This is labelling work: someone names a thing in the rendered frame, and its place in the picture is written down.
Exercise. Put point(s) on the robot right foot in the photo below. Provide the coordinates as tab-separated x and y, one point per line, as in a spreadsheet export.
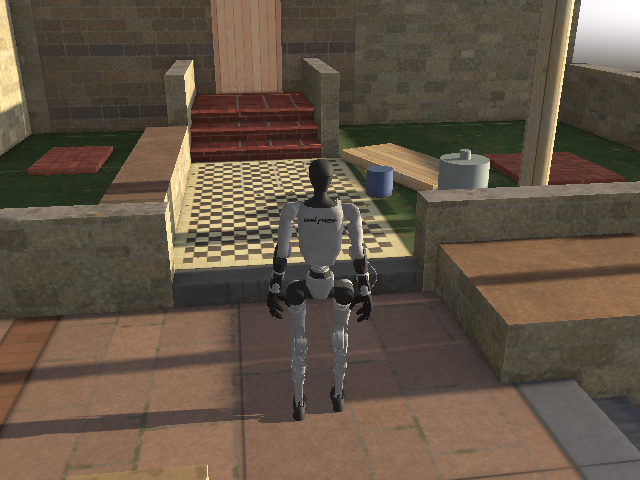
338	403

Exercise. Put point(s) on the right robot forearm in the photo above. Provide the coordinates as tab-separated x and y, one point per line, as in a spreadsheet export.
362	275

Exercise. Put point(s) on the right robot upper arm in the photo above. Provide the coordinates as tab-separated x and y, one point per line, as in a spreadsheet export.
352	213

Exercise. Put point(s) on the robot left hand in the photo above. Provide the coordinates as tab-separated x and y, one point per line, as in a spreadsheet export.
273	305

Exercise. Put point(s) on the left robot upper arm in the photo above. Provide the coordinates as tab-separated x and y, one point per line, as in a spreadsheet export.
288	212

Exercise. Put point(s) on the robot left shin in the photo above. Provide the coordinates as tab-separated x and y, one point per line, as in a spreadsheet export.
298	368

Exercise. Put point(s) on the left robot forearm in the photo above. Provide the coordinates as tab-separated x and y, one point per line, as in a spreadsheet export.
278	272

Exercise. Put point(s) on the robot right hand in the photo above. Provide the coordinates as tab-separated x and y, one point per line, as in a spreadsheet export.
367	306

